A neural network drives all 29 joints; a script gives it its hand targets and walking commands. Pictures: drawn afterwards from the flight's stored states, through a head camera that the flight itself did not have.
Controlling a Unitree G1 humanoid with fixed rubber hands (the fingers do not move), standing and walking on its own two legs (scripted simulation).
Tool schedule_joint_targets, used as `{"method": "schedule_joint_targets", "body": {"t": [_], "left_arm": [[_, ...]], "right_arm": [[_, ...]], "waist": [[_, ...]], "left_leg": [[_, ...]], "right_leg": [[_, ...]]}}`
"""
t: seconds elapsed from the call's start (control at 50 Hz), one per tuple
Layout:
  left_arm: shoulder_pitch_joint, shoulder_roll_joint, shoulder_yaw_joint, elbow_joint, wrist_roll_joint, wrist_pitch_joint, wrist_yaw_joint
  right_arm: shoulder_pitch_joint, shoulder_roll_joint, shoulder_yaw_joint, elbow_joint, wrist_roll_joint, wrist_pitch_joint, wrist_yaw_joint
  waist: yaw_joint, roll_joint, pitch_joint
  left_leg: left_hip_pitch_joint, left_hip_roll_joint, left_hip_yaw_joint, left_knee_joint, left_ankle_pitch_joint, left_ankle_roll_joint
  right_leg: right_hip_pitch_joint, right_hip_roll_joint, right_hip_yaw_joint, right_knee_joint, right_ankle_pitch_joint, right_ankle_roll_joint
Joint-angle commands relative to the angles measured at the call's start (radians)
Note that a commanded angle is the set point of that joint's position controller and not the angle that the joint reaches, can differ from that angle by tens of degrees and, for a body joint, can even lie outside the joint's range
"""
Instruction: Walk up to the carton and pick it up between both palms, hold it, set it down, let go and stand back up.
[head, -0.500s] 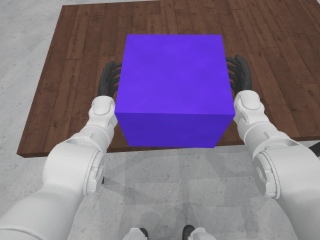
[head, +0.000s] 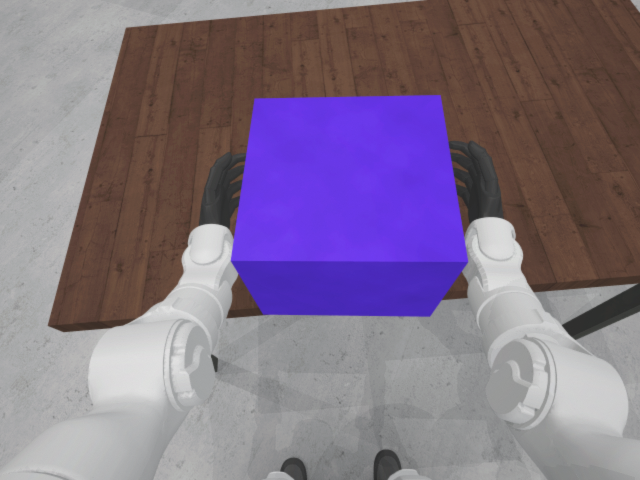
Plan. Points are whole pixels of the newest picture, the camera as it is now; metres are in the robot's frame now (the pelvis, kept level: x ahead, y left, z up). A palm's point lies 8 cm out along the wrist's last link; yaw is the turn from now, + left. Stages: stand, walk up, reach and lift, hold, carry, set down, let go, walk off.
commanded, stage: reach and lift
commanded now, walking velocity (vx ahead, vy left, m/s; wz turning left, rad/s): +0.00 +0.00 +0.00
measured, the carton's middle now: (345, 212) +0.45 -0.02 -0.02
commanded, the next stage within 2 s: none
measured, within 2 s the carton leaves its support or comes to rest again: leaves its support in 1.56 s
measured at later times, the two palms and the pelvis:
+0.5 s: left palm (217, 216) +0.43 +0.15 +0.02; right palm (481, 207) +0.43 -0.18 +0.03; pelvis +0.02 +0.00 +0.01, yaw -1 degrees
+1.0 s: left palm (215, 218) +0.43 +0.15 +0.02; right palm (481, 205) +0.43 -0.18 +0.03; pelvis +0.02 +0.00 +0.01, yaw +0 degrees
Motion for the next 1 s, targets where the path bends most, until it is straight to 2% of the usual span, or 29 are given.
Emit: {"method": "schedule_joint_targets", "body": {"t": [0.0, 0.1, 0.34, 0.76, 0.84, 0.92, 0.98], "left_arm": [[-0.422, -0.465, -0.083, -0.084, 0.157, -0.029, -0.126], [-0.363, -0.477, -0.071, -0.102, 0.183, -0.016, -0.118], [-0.307, -0.534, -0.084, -0.202, 0.235, 0.031, -0.094], [-0.275, -0.563, -0.088, -0.270, 0.259, 0.069, -0.077], [-0.300, -0.578, -0.097, -0.290, 0.254, 0.049, -0.072], [-0.349, -0.614, -0.115, -0.313, 0.253, -0.002, -0.067], [-0.368, -0.627, -0.120, -0.310, 0.260, -0.031, -0.070]], "right_arm": [[-0.354, 0.531, 0.167, 0.024, -0.217, -0.039, 0.164], [-0.307, 0.544, 0.174, 0.036, -0.232, -0.041, 0.159], [-0.286, 0.546, 0.171, 0.016, -0.216, -0.049, 0.156], [-0.275, 0.557, 0.177, -0.011, -0.208, -0.051, 0.147], [-0.304, 0.561, 0.182, -0.019, -0.217, -0.088, 0.138], [-0.356, 0.570, 0.193, -0.021, -0.242, -0.166, 0.127], [-0.367, 0.575, 0.198, 0.002, -0.261, -0.212, 0.122]], "waist": [[-0.008, -0.065, -0.581], [0.004, -0.084, -0.532], [0.019, -0.057, -0.519], [0.027, -0.070, -0.519], [0.025, -0.073, -0.560], [0.024, -0.074, -0.647], [0.015, -0.079, -0.678]], "left_leg": [[0.156, -0.029, 0.099, -0.076, 0.216, 0.003], [0.178, -0.023, 0.109, -0.102, 0.252, 0.000], [0.292, -0.015, 0.110, -0.106, 0.353, -0.020], [0.261, -0.018, 0.114, -0.146, 0.331, -0.007], [0.251, -0.015, 0.118, -0.137, 0.363, -0.014], [0.243, -0.011, 0.124, -0.113, 0.447, -0.029], [0.217, -0.013, 0.124, -0.116, 0.452, -0.027]], "right_leg": [[0.478, -0.010, -0.054, 0.020, 0.403, 0.030], [0.529, -0.007, -0.047, 0.007, 0.459, 0.037], [0.510, 0.003, -0.057, -0.046, 0.454, 0.024], [0.569, -0.003, -0.051, -0.069, 0.455, 0.024], [0.579, -0.001, -0.057, -0.060, 0.501, 0.027], [0.609, 0.001, -0.067, -0.036, 0.613, 0.029], [0.638, -0.003, -0.068, -0.027, 0.661, 0.031]]}}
